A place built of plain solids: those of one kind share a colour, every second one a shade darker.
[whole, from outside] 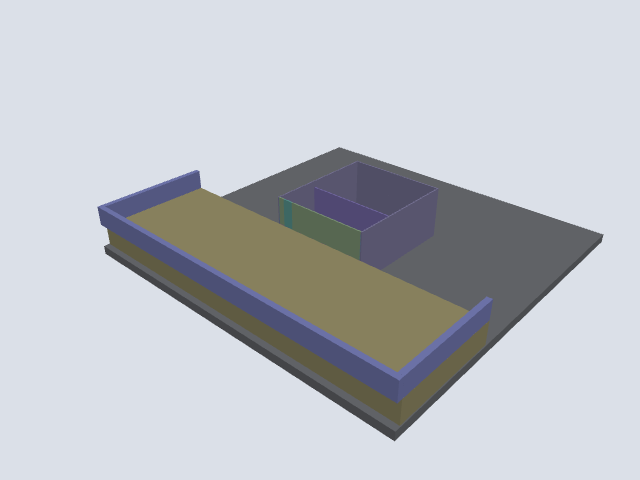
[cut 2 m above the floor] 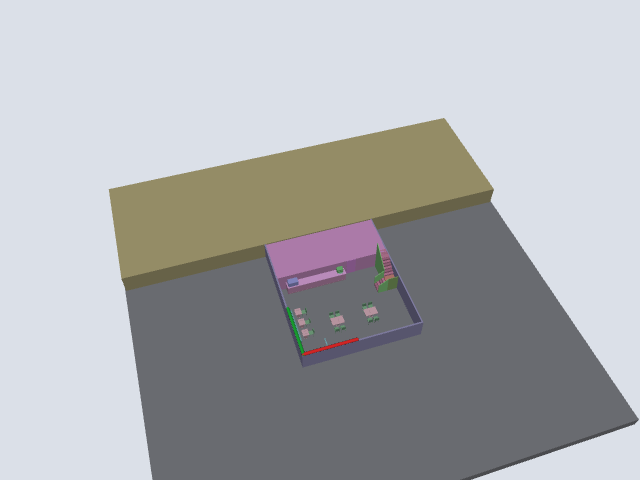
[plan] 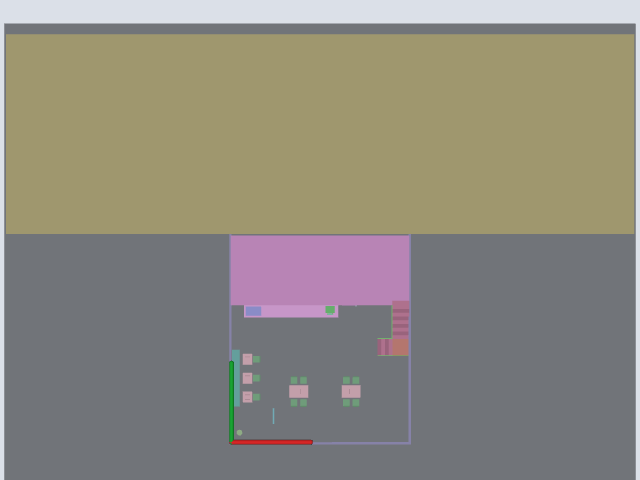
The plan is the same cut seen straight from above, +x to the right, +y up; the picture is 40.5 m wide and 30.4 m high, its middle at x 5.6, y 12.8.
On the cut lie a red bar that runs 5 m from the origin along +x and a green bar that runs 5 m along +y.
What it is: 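A cafe in the deep cellar of an old town house, fitted out in the 2010s to 2020s; 11.2 x 13.0 m; the hall a cellar under a ceiling 2.44 m high; over the flight a stairwell up to the entrance level's ceiling, 5.94 m over the hall's floor; the entrance level at street height, 2.70 m over the hall's floor, over the rear 4.4 m, with the street door 0.95 x 2.15 m and a glazed street front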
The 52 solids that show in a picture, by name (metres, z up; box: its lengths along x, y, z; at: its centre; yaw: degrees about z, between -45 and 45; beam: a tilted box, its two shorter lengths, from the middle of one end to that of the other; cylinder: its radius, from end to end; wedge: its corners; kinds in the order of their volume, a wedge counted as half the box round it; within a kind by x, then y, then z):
{
 "street_ground_1": {"box": [39.8, 12.65, 2.75], "at": [5.61, 19.5, 1.32]},
 "upper_1": {"box": [11.31, 4.42, 2.75], "at": [5.61, 10.87, 1.32]},
 "street_hedge_1": {"box": [0.6, 12.65, 2.2], "at": [-13.99, 19.5, 3.8]},
 "street_hedge_2": {"box": [39.8, 0.6, 2.2], "at": [5.61, 26.13, 3.8]},
 "street_hedge_3": {"box": [0.6, 12.65, 2.2], "at": [25.2, 19.5, 3.8]},
 "wall_1": {"box": [0.15, 13.33, 5.99], "at": [-0.07, 6.51, 2.94]},
 "wall_2": {"box": [5.62, 0.15, 5.99], "at": [2.66, -0.07, 2.94]},
 "wall_3": {"box": [1.5, 0.15, 5.99], "at": [5.92, -0.07, 2.94]},
 "wall_4": {"box": [4.99, 0.15, 5.99], "at": [8.87, -0.07, 2.94]},
 "wall_5": {"box": [0.15, 13.33, 5.99], "at": [11.29, 6.51, 2.94]},
 "stair_step_1": {"box": [0.47, 1.04, 0.23], "at": [9.48, 6.02, 0.07]},
 "stair_step_2": {"box": [0.47, 1.04, 0.41], "at": [9.72, 6.02, 0.15]},
 "stair_step_3": {"box": [0.47, 1.04, 0.59], "at": [9.95, 6.02, 0.24]},
 "stair_step_4": {"box": [0.54, 1.04, 0.77], "at": [10.22, 6.02, 0.34]},
 "stair_step_5": {"box": [1.08, 0.47, 1.13], "at": [10.72, 6.76, 0.52]},
 "stair_step_6": {"box": [1.08, 0.47, 1.31], "at": [10.72, 7.0, 0.6]},
 "stair_step_7": {"box": [1.08, 0.47, 1.49], "at": [10.72, 7.24, 0.69]},
 "stair_step_8": {"box": [1.08, 0.47, 1.67], "at": [10.72, 7.47, 0.79]},
 "stair_step_9": {"box": [1.08, 0.47, 1.85], "at": [10.72, 7.71, 0.88]},
 "stair_step_10": {"box": [1.08, 0.47, 2.03], "at": [10.72, 7.95, 0.96]},
 "stair_step_11": {"box": [1.08, 0.47, 2.21], "at": [10.72, 8.19, 1.05]},
 "stair_step_12": {"box": [1.08, 0.47, 2.39], "at": [10.72, 8.42, 1.15]},
 "stair_step_13": {"box": [1.08, 0.54, 2.57], "at": [10.72, 8.69, 1.24]},
 "entrance_wall_1": {"box": [10.13, 0.15, 3.29], "at": [5.07, 8.73, 4.29]},
 "window_wall_1": {"box": [9.31, 0.15, 3.24], "at": [4.66, 13.11, 4.32]},
 "window_wall_2": {"box": [0.7, 0.15, 3.24], "at": [10.86, 13.11, 4.32]},
 "counter_1": {"box": [5.94, 0.7, 1.05], "at": [3.77, 8.3, 0.47]},
 "stair_landing_1": {"box": [1.07, 1.27, 0.95], "at": [10.72, 6.13, 0.42]},
 "street_door_wall_1": {"box": [1.2, 0.15, 3.24], "at": [9.91, 13.11, 4.32]},
 "bench_upholstered_1": {"box": [0.5, 3.6, 0.25], "at": [0.27, 4.05, 0.33]},
 "stair_guard_1": {"wedge": [[9.24, 5.45, -0.02], [9.24, 5.45, 1.13], [9.24, 5.51, -0.02], [9.24, 5.51, 1.13], [10.19, 5.45, -0.02], [10.19, 5.45, 1.85], [10.19, 5.51, -0.02], [10.19, 5.51, 1.85]]},
 "stair_guard_2": {"wedge": [[9.24, 6.53, -0.02], [9.24, 6.53, 1.13], [9.24, 6.59, -0.02], [9.24, 6.59, 1.13], [10.14, 6.53, -0.02], [10.14, 6.53, 1.81], [10.14, 6.59, -0.02], [10.14, 6.59, 1.81]]},
 "stair_guard_3": {"wedge": [[10.13, 6.53, -0.02], [10.13, 6.53, 2.03], [10.13, 8.67, -0.02], [10.13, 8.67, 3.66], [10.19, 6.53, -0.02], [10.19, 6.53, 2.03], [10.19, 8.67, -0.02], [10.19, 8.67, 3.66]]},
 "display_1": {"box": [0.99, 0.59, 0.53], "at": [1.39, 8.3, 1.3]},
 "meeting_table_1": {"box": [0.6, 0.7, 0.07], "at": [1.01, 2.85, 0.71]},
 "meeting_table_2": {"box": [0.6, 0.7, 0.07], "at": [1.01, 4.05, 0.71]},
 "meeting_table_3": {"box": [0.6, 0.7, 0.07], "at": [1.01, 5.25, 0.71]},
 "meeting_table_4": {"box": [1.2, 0.8, 0.07], "at": [4.26, 3.2, 0.71]},
 "meeting_table_5": {"box": [1.2, 0.8, 0.07], "at": [7.57, 3.2, 0.71]},
 "counter_top_1": {"box": [5.98, 0.78, 0.04], "at": [3.77, 8.28, 1.02]},
 "coffee_machine_1": {"box": [0.6, 0.45, 0.45], "at": [6.24, 8.4, 1.26]},
 "side_chair_1": {"box": [0.42, 0.42, 0.04], "at": [1.56, 5.25, 0.43]},
 "side_chair_2": {"box": [0.42, 0.42, 0.04], "at": [3.96, 2.5, 0.43]},
 "side_chair_3": {"box": [0.42, 0.42, 0.04], "at": [3.96, 3.9, 0.43]},
 "side_chair_4": {"box": [0.42, 0.42, 0.04], "at": [4.56, 2.5, 0.43]},
 "side_chair_5": {"box": [0.42, 0.42, 0.04], "at": [4.56, 3.9, 0.43]},
 "side_chair_6": {"box": [0.42, 0.42, 0.04], "at": [7.27, 2.5, 0.43]},
 "side_chair_7": {"box": [0.42, 0.42, 0.04], "at": [7.27, 3.9, 0.43]},
 "side_chair_8": {"box": [0.42, 0.42, 0.04], "at": [7.87, 2.5, 0.43]},
 "side_chair_9": {"box": [0.42, 0.42, 0.04], "at": [7.87, 3.9, 0.43]},
 "stair_guard_landing_1": {"wedge": [[10.19, 5.45, -0.02], [10.19, 5.45, 1.85], [10.19, 5.51, -0.02], [10.19, 5.51, 1.85], [11.26, 5.45, -0.02], [11.26, 5.45, 1.85], [11.26, 5.51, -0.02], [11.26, 5.51, 1.85]]},
 "service_door_1": {"box": [0.95, 0.03, 2.1], "at": [7.51, 8.64, 1.0]}
}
